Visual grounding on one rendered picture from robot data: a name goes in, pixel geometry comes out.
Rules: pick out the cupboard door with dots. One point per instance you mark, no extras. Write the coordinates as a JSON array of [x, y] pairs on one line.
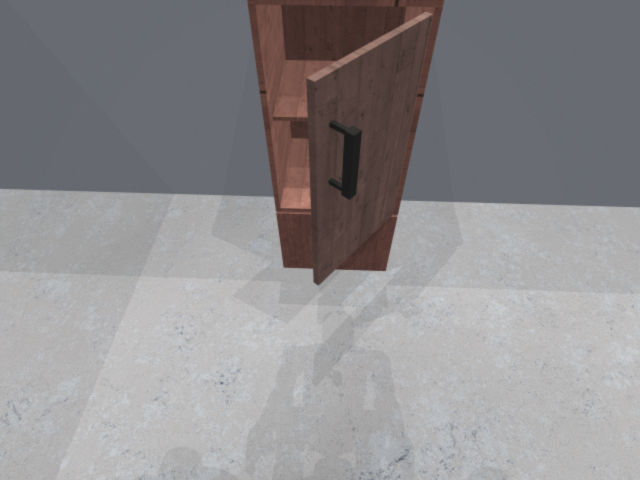
[[373, 89]]

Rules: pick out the handle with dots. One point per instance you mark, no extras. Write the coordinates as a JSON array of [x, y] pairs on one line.
[[351, 154]]

